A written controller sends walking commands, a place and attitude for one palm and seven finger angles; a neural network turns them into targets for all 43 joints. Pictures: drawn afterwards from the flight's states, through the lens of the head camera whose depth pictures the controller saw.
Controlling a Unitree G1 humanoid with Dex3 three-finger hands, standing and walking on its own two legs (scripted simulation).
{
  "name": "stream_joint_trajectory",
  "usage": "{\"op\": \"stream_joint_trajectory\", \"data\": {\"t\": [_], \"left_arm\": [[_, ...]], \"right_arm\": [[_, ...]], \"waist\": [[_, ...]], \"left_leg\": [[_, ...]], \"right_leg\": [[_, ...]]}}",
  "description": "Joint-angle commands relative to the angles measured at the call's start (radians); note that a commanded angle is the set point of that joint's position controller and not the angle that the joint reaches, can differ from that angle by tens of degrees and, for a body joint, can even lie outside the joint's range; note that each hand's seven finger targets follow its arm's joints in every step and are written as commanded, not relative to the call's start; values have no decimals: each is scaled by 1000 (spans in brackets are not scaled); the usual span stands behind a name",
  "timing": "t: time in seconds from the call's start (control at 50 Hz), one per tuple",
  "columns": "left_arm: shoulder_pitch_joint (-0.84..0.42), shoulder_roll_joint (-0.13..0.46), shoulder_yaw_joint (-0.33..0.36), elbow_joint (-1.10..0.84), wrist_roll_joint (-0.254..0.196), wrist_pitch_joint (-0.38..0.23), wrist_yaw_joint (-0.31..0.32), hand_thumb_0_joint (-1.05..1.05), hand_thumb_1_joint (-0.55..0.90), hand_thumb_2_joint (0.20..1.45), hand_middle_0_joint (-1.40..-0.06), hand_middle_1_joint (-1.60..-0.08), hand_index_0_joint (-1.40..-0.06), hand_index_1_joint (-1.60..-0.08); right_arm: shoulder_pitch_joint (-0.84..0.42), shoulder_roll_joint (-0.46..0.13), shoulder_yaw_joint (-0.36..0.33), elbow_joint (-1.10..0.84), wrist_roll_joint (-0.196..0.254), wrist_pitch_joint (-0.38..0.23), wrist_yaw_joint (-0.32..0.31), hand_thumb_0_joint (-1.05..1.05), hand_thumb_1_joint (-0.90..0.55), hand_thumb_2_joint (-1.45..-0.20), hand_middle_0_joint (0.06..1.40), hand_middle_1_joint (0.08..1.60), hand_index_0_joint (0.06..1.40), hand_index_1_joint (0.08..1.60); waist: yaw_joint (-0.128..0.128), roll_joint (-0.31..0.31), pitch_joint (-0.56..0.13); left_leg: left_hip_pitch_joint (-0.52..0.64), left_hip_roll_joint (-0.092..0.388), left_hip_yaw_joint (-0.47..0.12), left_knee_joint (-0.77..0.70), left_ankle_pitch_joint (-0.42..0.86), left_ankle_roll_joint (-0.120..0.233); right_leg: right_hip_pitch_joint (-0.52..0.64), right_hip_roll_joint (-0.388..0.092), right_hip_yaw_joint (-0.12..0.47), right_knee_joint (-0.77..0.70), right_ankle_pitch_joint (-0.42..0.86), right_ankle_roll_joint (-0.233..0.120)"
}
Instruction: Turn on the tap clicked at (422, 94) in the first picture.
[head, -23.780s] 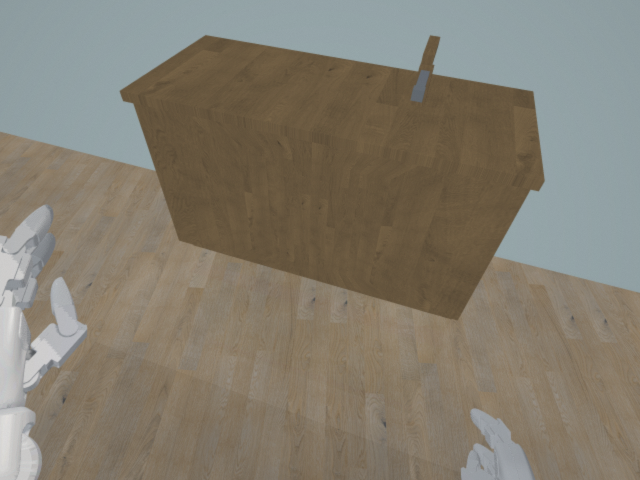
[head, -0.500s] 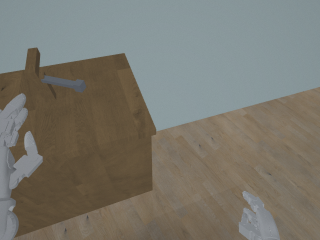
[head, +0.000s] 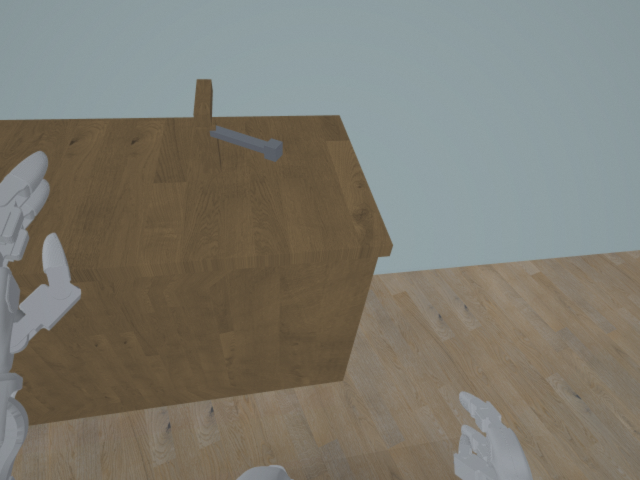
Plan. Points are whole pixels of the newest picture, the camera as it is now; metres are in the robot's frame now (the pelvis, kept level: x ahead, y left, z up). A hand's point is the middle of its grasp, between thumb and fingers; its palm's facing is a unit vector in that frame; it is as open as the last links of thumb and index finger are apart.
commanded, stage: come to a stop and stand still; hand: left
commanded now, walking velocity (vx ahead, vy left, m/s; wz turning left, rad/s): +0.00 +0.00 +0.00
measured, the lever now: (273, 150) +0.64 +0.16 +0.07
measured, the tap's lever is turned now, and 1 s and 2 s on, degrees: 57 57 57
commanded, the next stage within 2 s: look again from close up in 1.32 s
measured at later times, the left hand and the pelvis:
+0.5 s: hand out of the picture +0.15 +0.34 +0.19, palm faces +0.45 -0.84 -0.31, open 7.4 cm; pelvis -0.07 +0.09 +0.01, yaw -1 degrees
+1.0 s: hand out of the picture +0.17 +0.32 +0.18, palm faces +0.33 -0.88 -0.34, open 7.4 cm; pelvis -0.06 +0.09 +0.01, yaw -4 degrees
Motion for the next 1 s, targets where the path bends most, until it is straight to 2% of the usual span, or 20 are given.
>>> {"op": "stream_joint_trajectory", "data": {"t": [0.0, 0.02, 0.06, 0.1, 0.16, 0.2, 0.22, 0.24, 0.26, 0.32, 0.42, 0.48, 0.5, 0.54, 0.6, 0.72, 0.8, 0.86, 0.92, 0.98], "left_arm": [[-345, 108, 18, -156, -8, -28, 7, 0, 900, 900, -200, -300, -200, -300], [-362, 121, 44, -151, -9, -17, 19, 0, 900, 900, -200, -300, -200, -300], [-375, 139, 63, -155, 1, -16, 10, 0, 900, 900, -200, -300, -200, -300], [-243, 131, 65, -177, -21, -12, 5, 0, 900, 900, -200, -300, -200, -300], [-73, 166, 111, -251, -22, -23, 15, 0, 900, 900, -200, -300, -200, -300], [3, 201, 142, -273, 0, -25, 16, 0, 900, 900, -200, -300, -200, -300], [-72, 217, 140, -374, -12, -33, 10, 0, 900, 900, -200, -300, -200, -300], [-124, 268, 195, -302, -21, -39, 24, 0, 900, 900, -200, -300, -200, -300], [-106, 158, 128, -170, -36, -24, 18, 0, 900, 900, -200, -300, -200, -300], [-135, 159, 101, -95, -14, -55, 34, 0, 900, 900, -200, -300, -200, -300], [-118, 101, 20, -90, 6, -61, 57, 0, 900, 900, -200, -300, -200, -300], [-100, 153, 58, -151, 0, -52, 40, 0, 900, 900, -200, -300, -200, -300], [-127, 202, 104, -213, -17, -55, 29, 0, 900, 900, -200, -300, -200, -300], [-105, 184, 98, -253, -14, -62, 23, 0, 900, 900, -200, -300, -200, -300], [18, 179, 119, -248, -12, -58, 29, 0, 900, 900, -200, -300, -200, -300], [-38, 175, 112, -134, -16, -31, 37, 0, 900, 900, -200, -300, -200, -300], [-54, 154, 69, -123, -27, -21, 46, 0, 900, 900, -200, -300, -200, -300], [-68, 164, 77, -210, -22, -52, 66, 0, 900, 900, -200, -300, -200, -300], [-53, 192, 110, -245, -33, -64, 77, 0, 900, 900, -200, -300, -200, -300], [26, 196, 128, -222, -32, -71, 69, 0, 900, 900, -200, -300, -200, -300]], "right_arm": [[-36, -142, -53, -110, 16, -39, -30, 0, -900, -900, 200, 300, 200, 300], [-62, -164, -62, -110, 18, -57, -23, 0, -900, -900, 200, 300, 200, 300], [-88, -150, -92, -117, 12, -71, 9, 0, -900, -900, 200, 300, 200, 300], [-134, -140, -89, -135, 16, -70, 26, 0, -900, -900, 200, 300, 200, 300], [-133, -111, -70, -170, -5, -54, 30, 0, -900, -900, 200, 300, 200, 300], [-78, -98, -71, -172, 10, -15, 34, 0, -900, -900, 200, 300, 200, 300], [-111, -118, -56, -192, 21, -7, 32, 0, -900, -900, 200, 300, 200, 300], [-146, -94, -30, -181, 12, -26, 24, 0, -900, -900, 200, 300, 200, 300], [-78, -123, -58, -154, 15, -52, 11, 0, -900, -900, 200, 300, 200, 300], [-55, -133, -53, -101, 0, -81, -25, 0, -900, -900, 200, 300, 200, 300], [-35, -114, -37, -105, -13, -129, -43, 0, -900, -900, 200, 300, 200, 300], [-38, -172, -84, -147, 7, -107, -30, 0, -900, -900, 200, 300, 200, 300], [-49, -132, -69, -131, -5, -108, -23, 0, -900, -900, 200, 300, 200, 300], [-50, -123, -80, -130, -8, -103, -6, 0, -900, -900, 200, 300, 200, 300], [-46, -138, -84, -152, 5, -87, 9, 0, -900, -900, 200, 300, 200, 300], [-36, -131, -69, -151, 11, -52, -15, 0, -900, -900, 200, 300, 200, 300], [-49, -124, -67, -149, 16, -57, -12, 0, -900, -900, 200, 300, 200, 300], [-62, -104, -32, -122, 7, -55, -16, 0, -900, -900, 200, 300, 200, 300], [-69, -106, -35, -113, -2, -53, -31, 0, -900, -900, 200, 300, 200, 300], [-89, -127, -45, -133, 9, -47, -31, 0, -900, -900, 200, 300, 200, 300]], "waist": [[-104, 128, 15], [-89, 415, -40], [-42, 265, -63], [-18, 224, -106], [16, 268, -169], [-2, -147, -139], [-21, -183, -127], [-27, -176, -106], [-58, -235, 9], [-55, 18, 8], [-23, -39, -177], [-25, 64, -171], [-49, 277, -144], [-63, 222, -28], [-41, 175, -64], [-51, 146, -63], [-30, -174, -68], [-38, -45, -77], [-43, 43, -146], [-33, 209, -136]], "left_leg": [[313, 89, -279, -266, -274, 29], [89, 248, -472, -611, -575, 14], [-121, 221, -332, -688, -497, -104], [-38, 157, -123, -638, -329, -120], [-70, 139, -32, -532, -199, -126], [99, -8, 81, 190, -89, -42], [34, -57, -19, 569, -65, -23], [-118, -22, -101, 726, -46, -36], [-184, 3, -182, 672, 19, -42], [-129, 55, -139, 342, 42, -21], [318, 12, 5, -396, 161, 29], [430, 227, -201, -345, 463, 86], [435, 268, -323, -446, 406, 94], [327, 342, -426, -493, 255, 141], [252, 301, -241, -464, 83, 123], [-4, 202, -145, -316, -196, 70], [-106, 21, -53, 190, -93, 16], [-18, 74, -81, 32, -34, 16], [267, 35, -44, -264, 234, 9], [256, 204, -277, -335, 358, 73]], "right_leg": [[-497, 32, 32, 105, -369, -22], [-279, 168, -60, 514, -323, 19], [-53, 203, -42, 779, -147, 13], [-6, 182, -117, 620, -138, 10], [337, 111, -148, -8, -214, -69], [36, -157, 197, -384, -111, -103], [-103, -230, 264, -361, 53, -159], [-131, -320, 430, -404, -190, -248], [-214, -315, 536, -477, -415, -233], [-60, -255, 409, -392, -133, -203], [85, -75, 118, -206, 16, -52], [-83, 52, -19, 49, 20, 14], [-193, 65, -63, 182, -162, 32], [-244, 30, -5, 280, -154, 13], [-103, 25, -78, 121, -78, 4], [233, 50, -88, -180, -85, -26], [145, -288, 433, -390, -346, -211], [134, -273, 270, -278, 66, -226], [77, -128, 59, -129, 110, -85], [57, -16, -8, -77, 64, 7]]}}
